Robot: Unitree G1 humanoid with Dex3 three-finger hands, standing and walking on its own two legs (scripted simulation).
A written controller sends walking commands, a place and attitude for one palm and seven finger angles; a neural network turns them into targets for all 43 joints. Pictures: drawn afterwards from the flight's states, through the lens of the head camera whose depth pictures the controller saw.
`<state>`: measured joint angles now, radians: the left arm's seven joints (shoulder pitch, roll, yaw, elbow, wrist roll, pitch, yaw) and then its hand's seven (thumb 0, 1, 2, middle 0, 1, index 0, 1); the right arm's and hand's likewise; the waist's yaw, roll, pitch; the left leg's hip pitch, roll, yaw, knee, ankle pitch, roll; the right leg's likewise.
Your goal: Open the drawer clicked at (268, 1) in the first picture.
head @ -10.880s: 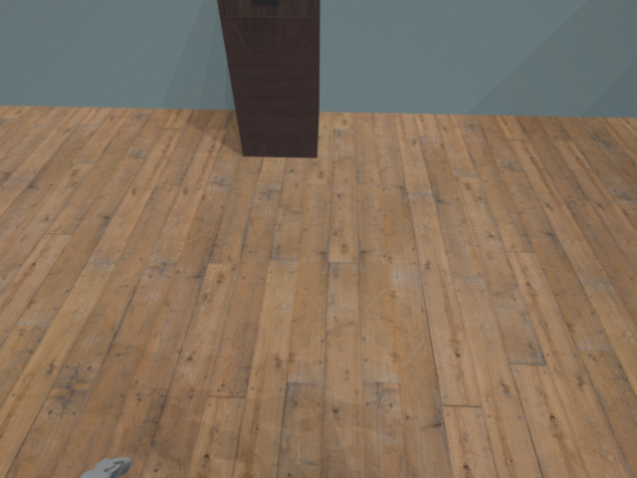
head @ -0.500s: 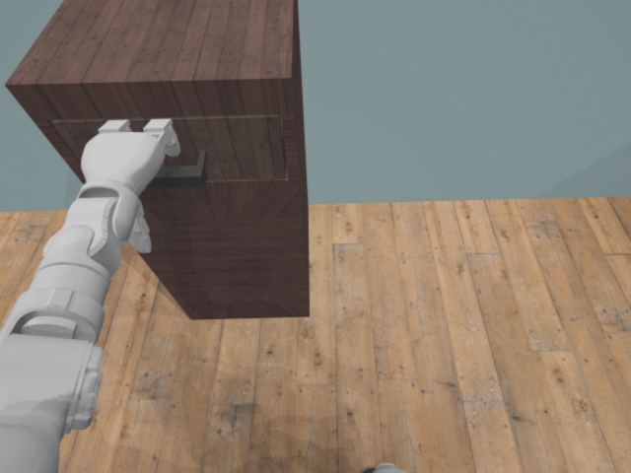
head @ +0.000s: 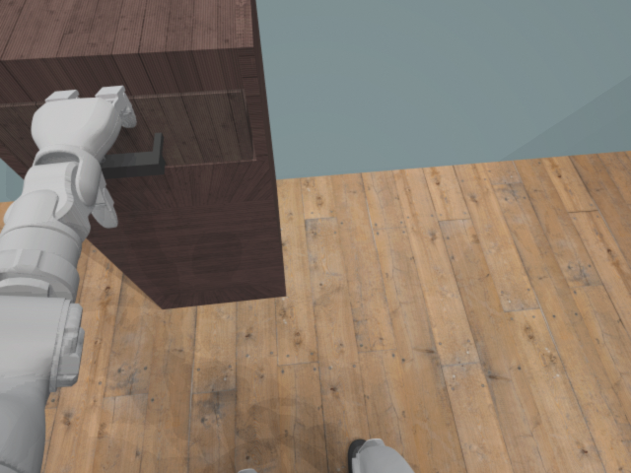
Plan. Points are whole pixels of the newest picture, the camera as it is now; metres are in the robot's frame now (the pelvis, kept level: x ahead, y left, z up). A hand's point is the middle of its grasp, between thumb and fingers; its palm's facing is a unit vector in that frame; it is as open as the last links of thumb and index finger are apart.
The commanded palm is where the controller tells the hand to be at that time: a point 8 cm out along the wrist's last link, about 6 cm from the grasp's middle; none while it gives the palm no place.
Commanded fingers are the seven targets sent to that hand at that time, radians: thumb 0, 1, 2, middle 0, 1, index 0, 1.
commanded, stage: move the hooked fingers above the handle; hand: left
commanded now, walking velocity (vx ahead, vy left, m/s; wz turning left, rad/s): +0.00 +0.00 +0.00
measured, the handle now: (128, 153) +0.56 +0.23 +0.02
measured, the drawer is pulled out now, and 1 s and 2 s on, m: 0.00 0.00 0.00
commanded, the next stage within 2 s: lower the fingers behind the handle in 1.20 s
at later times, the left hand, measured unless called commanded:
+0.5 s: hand (106, 157) +0.50 +0.23 +0.08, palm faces -0.02 -0.02 -1.00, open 13.8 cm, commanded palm +0.48 +0.24 +0.13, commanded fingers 0.00 -0.50 0.30 -0.30 -1.20 -0.30 -1.20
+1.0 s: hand (92, 157) +0.50 +0.24 +0.08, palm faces -0.04 +0.02 -1.00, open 13.9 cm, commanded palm +0.48 +0.24 +0.13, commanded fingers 0.00 -0.50 0.30 -0.30 -1.20 -0.30 -1.20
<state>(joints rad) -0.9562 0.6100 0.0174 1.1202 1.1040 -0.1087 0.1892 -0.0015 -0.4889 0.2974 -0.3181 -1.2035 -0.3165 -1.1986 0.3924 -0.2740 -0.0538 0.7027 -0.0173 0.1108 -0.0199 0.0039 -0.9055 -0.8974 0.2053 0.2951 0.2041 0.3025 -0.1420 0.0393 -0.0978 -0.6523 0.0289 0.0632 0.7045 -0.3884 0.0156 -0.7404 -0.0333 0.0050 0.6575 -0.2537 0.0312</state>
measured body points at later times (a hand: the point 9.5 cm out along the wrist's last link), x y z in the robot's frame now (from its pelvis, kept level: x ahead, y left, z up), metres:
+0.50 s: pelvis +0.01 +0.00 +0.00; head +0.10 -0.01 +0.44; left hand +0.50 +0.22 +0.13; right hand +0.04 -0.28 -0.13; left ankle -0.04 +0.11 -0.71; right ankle +0.02 -0.14 -0.71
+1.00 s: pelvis +0.00 -0.01 +0.00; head +0.10 -0.02 +0.44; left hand +0.50 +0.24 +0.13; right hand +0.00 -0.30 -0.13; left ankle -0.04 +0.11 -0.71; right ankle +0.02 -0.14 -0.71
